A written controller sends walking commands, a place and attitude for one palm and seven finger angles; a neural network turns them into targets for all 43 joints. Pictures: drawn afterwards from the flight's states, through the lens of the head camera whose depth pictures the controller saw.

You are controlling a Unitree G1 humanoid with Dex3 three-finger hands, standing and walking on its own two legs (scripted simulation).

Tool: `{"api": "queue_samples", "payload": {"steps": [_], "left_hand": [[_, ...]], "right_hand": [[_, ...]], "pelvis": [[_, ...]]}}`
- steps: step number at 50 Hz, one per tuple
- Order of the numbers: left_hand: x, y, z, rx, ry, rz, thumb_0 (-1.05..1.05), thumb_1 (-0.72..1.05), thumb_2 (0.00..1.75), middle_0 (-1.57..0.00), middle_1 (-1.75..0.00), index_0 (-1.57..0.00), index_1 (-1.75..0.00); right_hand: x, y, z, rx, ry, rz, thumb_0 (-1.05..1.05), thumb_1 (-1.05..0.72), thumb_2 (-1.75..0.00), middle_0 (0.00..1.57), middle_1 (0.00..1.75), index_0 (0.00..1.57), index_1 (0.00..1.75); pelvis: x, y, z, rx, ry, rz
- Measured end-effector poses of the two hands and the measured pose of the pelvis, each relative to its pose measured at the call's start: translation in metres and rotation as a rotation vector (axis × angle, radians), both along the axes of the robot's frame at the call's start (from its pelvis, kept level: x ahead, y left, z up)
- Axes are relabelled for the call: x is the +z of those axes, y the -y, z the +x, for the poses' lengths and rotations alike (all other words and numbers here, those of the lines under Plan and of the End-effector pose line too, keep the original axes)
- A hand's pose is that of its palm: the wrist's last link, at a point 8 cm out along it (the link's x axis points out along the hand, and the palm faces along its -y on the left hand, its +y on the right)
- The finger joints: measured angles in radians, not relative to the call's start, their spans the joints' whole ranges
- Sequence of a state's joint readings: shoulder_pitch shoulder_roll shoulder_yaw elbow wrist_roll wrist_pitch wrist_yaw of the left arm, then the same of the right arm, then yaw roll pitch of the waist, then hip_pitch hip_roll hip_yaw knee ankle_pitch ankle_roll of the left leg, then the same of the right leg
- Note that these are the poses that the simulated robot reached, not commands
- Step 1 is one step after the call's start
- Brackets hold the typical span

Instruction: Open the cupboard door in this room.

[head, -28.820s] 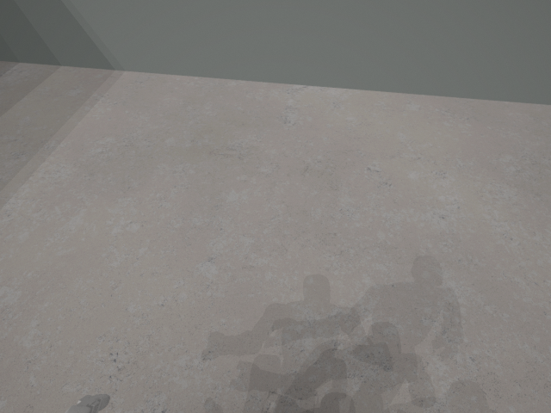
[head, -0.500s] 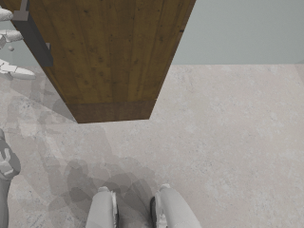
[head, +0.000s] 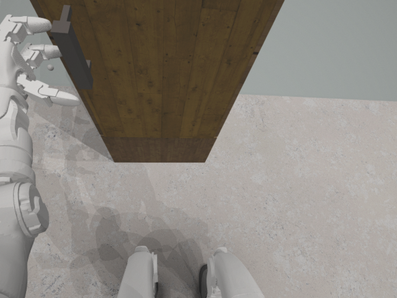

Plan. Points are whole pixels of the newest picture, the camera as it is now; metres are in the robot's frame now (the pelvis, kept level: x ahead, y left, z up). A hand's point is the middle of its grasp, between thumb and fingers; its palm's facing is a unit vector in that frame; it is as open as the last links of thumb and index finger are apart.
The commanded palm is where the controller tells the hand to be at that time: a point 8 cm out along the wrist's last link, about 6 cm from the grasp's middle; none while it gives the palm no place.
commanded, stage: slide the fingers in behind the handle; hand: left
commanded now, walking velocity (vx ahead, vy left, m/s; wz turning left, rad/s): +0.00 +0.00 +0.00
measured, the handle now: (77, 50) +0.56 +0.21 +0.07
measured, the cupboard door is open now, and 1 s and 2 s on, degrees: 0 0 0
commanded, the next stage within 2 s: move the hooked fingers beside the handle in 0.70 s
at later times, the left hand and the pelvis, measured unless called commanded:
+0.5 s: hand (61, 73) +0.50 +0.23 +0.07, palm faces +0.10 -0.99 -0.01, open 15.3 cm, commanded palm +0.50 +0.21 +0.06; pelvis +0.00 +0.00 +0.00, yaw +2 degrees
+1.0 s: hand (59, 73) +0.50 +0.23 +0.07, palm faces +0.08 -1.00 -0.02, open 15.1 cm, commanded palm +0.50 +0.23 +0.06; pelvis +0.00 +0.00 +0.00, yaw +1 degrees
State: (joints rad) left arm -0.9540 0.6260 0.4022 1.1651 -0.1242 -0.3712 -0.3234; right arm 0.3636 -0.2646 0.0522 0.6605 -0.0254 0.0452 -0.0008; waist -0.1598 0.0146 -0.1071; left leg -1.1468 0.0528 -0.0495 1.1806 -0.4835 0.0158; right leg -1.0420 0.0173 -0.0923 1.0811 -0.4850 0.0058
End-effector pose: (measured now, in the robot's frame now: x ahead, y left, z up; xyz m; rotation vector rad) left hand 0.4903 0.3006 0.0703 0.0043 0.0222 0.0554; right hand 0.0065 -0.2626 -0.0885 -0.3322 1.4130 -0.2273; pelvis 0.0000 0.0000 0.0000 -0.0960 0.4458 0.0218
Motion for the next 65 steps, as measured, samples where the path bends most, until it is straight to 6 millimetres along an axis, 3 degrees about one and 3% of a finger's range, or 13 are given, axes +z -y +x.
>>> {"api": "queue_samples", "payload": {"steps": [29, 65], "left_hand": [[0.001, 0.022, -0.014, 0.041, -0.001, 0.013, -0.01, -0.5, 0.3, -0.3, -1.2, 0.0, -1.17], [0.001, 0.009, -0.009, 0.004, 0.002, 0.013, -0.01, -0.5, 0.3, -0.3, -1.2, -0.11, -1.19]], "right_hand": [[-0.005, -0.001, 0.014, 0.057, 0.027, 0.041, 0.0, -0.91, -0.9, 0.2, 0.3, 0.21, 0.3], [-0.003, 0.0, -0.002, 0.014, 0.014, 0.019, 0.0, -0.91, -0.9, 0.2, 0.3, 0.21, 0.3]], "pelvis": [[0.002, 0.004, -0.002, 0.036, 0.024, 0.002], [0.001, 0.002, -0.003, 0.008, 0.013, 0.003]]}}
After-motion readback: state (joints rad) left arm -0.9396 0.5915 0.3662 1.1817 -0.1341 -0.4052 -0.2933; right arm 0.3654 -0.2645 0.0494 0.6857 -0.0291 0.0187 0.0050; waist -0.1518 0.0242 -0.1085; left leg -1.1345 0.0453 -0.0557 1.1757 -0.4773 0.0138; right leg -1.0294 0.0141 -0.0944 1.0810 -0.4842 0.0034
